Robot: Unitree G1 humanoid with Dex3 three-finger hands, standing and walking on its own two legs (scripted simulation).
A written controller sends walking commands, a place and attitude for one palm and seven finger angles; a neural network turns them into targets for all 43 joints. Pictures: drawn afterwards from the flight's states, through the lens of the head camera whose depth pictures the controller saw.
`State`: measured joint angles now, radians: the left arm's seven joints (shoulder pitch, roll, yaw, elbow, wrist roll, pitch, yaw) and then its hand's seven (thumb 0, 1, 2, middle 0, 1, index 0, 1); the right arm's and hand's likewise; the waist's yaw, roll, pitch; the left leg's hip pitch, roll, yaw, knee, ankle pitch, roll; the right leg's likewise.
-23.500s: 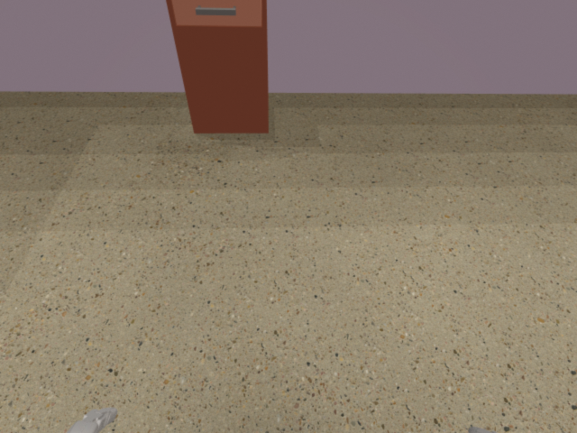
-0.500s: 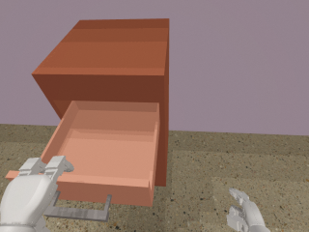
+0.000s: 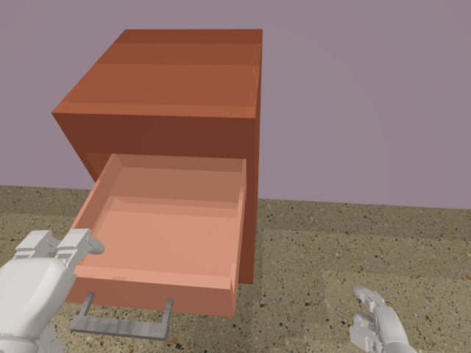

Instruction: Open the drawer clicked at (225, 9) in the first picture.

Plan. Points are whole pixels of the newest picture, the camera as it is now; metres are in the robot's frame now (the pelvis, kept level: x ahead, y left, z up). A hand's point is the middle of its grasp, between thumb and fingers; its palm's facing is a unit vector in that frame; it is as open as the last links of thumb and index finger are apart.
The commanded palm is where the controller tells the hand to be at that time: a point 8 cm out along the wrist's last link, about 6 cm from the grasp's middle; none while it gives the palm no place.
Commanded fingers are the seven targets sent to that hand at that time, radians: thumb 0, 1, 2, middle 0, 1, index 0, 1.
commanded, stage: draw the hand back to the body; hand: left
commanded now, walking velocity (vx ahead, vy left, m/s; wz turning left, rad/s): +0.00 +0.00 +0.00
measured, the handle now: (124, 314) +0.18 +0.25 -0.07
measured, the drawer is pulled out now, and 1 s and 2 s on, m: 0.30 0.30 0.30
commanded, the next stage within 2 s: step back with the hand held close in 1.36 s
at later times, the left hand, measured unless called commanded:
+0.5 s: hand (65, 288) +0.16 +0.25 +0.12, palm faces +0.32 -0.75 -0.58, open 13.7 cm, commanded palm +0.12 +0.28 +0.17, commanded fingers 0.00 -0.22 0.42 -0.28 -1.02 -0.28 -1.02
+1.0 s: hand (76, 275) +0.16 +0.21 +0.18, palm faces +0.41 -0.82 -0.40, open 10.0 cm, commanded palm +0.11 +0.25 +0.20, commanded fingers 0.00 0.65 0.80 -0.22 -0.46 -0.22 -0.46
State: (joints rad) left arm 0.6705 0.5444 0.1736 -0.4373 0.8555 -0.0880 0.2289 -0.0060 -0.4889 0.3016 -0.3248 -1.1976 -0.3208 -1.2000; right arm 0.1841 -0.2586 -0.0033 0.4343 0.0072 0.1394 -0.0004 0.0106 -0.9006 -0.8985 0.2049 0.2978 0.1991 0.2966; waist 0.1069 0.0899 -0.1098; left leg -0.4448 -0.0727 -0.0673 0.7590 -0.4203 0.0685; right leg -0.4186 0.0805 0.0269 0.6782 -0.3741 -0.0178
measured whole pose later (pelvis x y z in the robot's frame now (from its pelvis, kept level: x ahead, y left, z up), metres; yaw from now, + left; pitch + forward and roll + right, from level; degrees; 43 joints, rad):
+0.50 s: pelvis +0.00 +0.00 +0.01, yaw +2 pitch +0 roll -2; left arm 0.64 0.35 0.21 -0.45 0.11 -0.04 0.14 -0.01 -0.44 0.32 -0.32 -1.17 -0.31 -1.17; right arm 0.21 -0.20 0.03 0.46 0.04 0.00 -0.05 0.01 -0.90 -0.90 0.21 0.30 0.20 0.30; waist 0.05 0.08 -0.04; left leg -0.26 -0.10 -0.08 0.63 -0.36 0.07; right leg -0.25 0.04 0.02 0.58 -0.34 -0.01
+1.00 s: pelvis -0.01 -0.04 +0.02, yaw +3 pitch -2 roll +0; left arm 0.58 0.33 0.28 -0.47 -0.09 -0.11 0.10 0.00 0.32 0.65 -0.25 -0.67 -0.25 -0.67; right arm 0.19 -0.22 0.01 0.61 0.03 -0.11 -0.07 0.01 -0.90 -0.90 0.21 0.30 0.20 0.30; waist 0.05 0.07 -0.02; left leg -0.16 -0.06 -0.13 0.48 -0.28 0.02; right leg -0.14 0.07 -0.01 0.44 -0.27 -0.06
